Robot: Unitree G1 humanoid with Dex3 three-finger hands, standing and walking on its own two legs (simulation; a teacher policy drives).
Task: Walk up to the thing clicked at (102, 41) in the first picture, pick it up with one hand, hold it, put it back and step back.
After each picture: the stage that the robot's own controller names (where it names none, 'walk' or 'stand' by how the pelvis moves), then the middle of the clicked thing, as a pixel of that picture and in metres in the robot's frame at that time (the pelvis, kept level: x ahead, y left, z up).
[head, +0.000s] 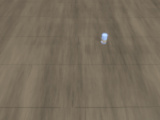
stand; (104, 38) +1.60 -0.30 -0.72
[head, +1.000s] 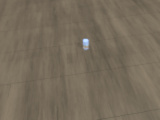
walk; (85, 44) +1.49 +0.06 -0.70
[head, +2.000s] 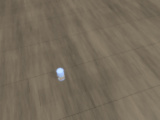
walk; (60, 74) +0.96 +0.26 -0.71
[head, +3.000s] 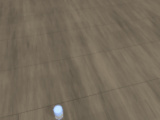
walk; (58, 112) +0.57 +0.21 -0.71
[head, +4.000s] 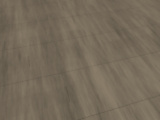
stand; out of the picture +0.37 +0.20 -0.72
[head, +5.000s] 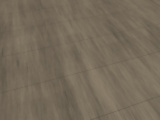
walk; out of the picture +0.36 +0.22 -0.73
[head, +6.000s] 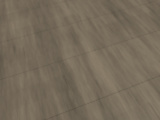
walk; out of the picture +0.37 +0.23 -0.70
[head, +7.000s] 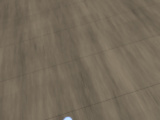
stand; out of the picture +0.41 +0.21 -0.69
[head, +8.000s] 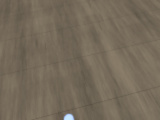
walk; out of the picture +0.43 +0.17 -0.66
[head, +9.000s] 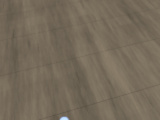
walk; out of the picture +0.41 +0.17 -0.66
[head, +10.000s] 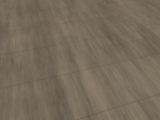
stand; out of the picture +0.40 +0.28 -0.72
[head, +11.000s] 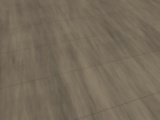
stand; out of the picture +0.39 +0.26 -0.72
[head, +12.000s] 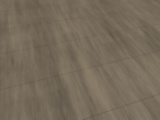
stand; out of the picture +0.36 +0.25 -0.72
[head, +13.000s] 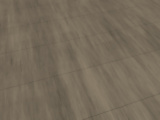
go down; out of the picture +0.34 +0.27 -0.73
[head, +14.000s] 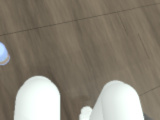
go down; out of the picture +0.43 +0.32 -0.30
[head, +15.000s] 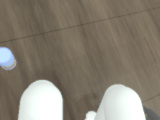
approach; (5, 59) +0.42 +0.33 -0.30
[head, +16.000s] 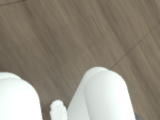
close in; out of the picture +0.40 +0.37 -0.22
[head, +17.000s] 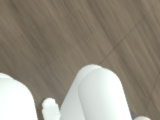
close; out of the picture +0.39 +0.37 -0.22
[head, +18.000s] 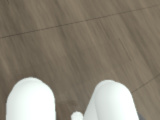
lift; out of the picture +0.34 +0.32 -0.11
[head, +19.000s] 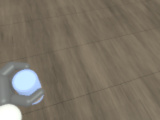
lift; (29, 88) +0.33 +0.18 +0.03
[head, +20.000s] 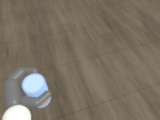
hold; (37, 91) +0.33 +0.16 +0.03
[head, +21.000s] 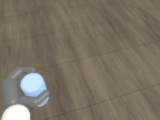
hold; (36, 90) +0.33 +0.17 +0.02
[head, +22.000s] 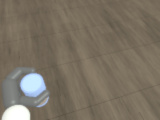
crouch; (35, 91) +0.33 +0.17 +0.02
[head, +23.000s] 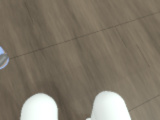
crouch; out of the picture +0.43 +0.28 -0.07
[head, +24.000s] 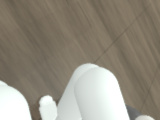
lower; out of the picture +0.39 +0.36 -0.23
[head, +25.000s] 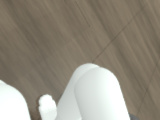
lower; out of the picture +0.39 +0.38 -0.22
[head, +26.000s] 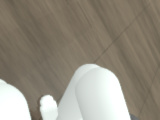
lower; out of the picture +0.40 +0.37 -0.22
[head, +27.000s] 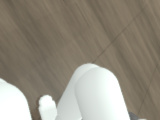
lower; out of the picture +0.40 +0.37 -0.22
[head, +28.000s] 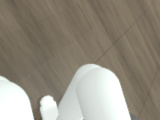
loosen; out of the picture +0.40 +0.37 -0.22
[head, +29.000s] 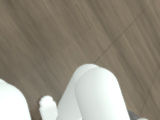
withdraw; out of the picture +0.40 +0.37 -0.23
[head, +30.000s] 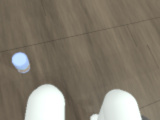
walk; (21, 63) +0.45 +0.30 -0.34
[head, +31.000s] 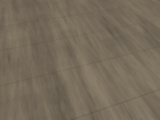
stand; out of the picture +0.38 +0.25 -0.66
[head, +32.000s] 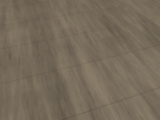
stand; out of the picture +0.40 +0.26 -0.67
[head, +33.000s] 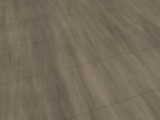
stand; out of the picture +0.39 +0.26 -0.67
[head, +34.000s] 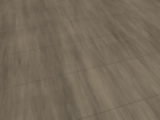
stand; out of the picture +0.41 +0.24 -0.72
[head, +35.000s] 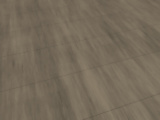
stand; out of the picture +0.37 +0.27 -0.73
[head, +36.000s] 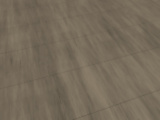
walk; out of the picture +0.37 +0.28 -0.73
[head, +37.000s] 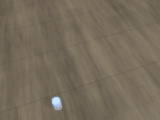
walk; (57, 103) +0.56 +0.24 -0.71
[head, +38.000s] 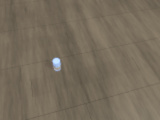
walk; (56, 64) +0.90 +0.20 -0.70
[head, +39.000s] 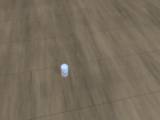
stand; (64, 70) +1.01 +0.20 -0.71
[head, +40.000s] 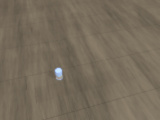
stand; (58, 74) +1.03 +0.23 -0.73
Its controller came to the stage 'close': yes
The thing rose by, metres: 0.74
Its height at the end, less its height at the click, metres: +0.00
